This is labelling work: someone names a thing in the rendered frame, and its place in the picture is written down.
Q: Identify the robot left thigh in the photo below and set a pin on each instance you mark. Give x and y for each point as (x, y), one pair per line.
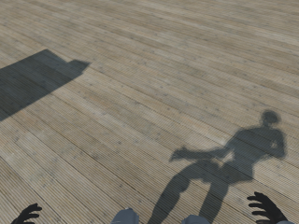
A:
(125, 216)

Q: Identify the left robot hand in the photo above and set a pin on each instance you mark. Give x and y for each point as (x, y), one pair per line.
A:
(24, 215)

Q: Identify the robot thigh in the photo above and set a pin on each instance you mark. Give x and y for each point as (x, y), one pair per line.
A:
(125, 216)
(194, 219)

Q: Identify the right robot hand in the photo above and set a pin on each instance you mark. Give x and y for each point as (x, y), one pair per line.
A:
(271, 210)

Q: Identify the robot right thigh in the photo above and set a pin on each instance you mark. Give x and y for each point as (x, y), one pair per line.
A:
(194, 219)

